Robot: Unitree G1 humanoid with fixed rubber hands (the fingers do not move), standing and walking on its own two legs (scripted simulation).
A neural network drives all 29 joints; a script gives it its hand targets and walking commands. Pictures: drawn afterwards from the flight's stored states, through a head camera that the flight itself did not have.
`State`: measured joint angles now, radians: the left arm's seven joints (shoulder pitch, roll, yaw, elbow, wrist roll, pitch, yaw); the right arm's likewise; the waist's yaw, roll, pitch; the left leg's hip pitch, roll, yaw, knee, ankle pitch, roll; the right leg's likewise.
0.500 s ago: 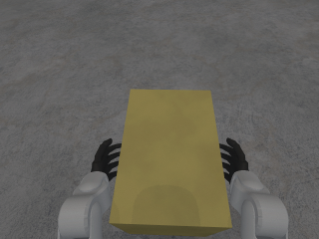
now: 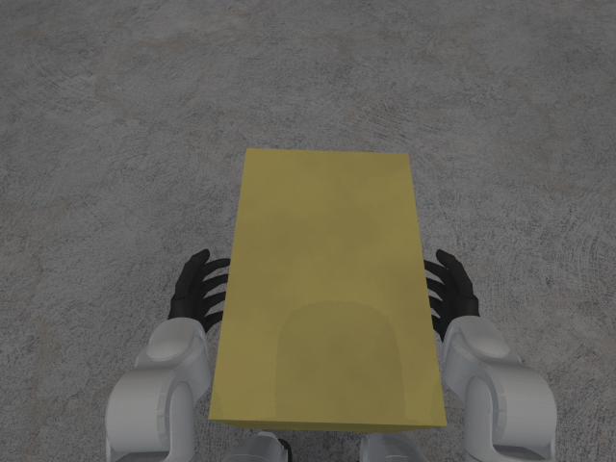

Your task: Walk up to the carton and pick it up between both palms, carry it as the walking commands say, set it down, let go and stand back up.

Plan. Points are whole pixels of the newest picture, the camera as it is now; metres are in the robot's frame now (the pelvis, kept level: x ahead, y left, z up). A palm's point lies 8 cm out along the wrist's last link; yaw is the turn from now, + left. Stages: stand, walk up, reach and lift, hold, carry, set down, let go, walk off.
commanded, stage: carry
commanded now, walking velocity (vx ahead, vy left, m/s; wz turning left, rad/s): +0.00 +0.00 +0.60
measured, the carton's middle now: (321, 298) +0.30 +0.01 +0.01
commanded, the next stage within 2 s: none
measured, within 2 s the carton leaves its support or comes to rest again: neither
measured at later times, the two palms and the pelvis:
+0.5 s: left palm (62, 436) +0.13 +0.24 +0.08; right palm (356, 337) +0.23 -0.03 +0.08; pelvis -0.05 +0.03 +0.00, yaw +18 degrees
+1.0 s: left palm out of the picture +0.02 +0.25 +0.11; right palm (317, 375) +0.19 +0.01 +0.11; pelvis -0.10 +0.01 +0.02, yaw +35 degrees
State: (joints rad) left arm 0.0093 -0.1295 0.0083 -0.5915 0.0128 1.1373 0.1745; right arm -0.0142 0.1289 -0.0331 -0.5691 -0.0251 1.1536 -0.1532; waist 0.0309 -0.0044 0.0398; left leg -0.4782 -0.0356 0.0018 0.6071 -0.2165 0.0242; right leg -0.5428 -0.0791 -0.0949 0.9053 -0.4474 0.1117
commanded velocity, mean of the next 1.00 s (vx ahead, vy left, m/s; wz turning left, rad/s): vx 0.00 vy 0.00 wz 0.60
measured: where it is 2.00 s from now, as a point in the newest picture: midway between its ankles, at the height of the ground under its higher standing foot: outside the picture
